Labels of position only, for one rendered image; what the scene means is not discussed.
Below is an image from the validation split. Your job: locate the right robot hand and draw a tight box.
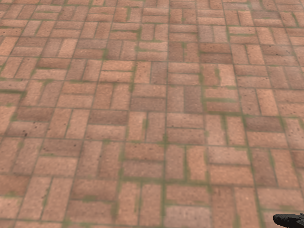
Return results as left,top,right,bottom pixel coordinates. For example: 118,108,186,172
273,213,304,228

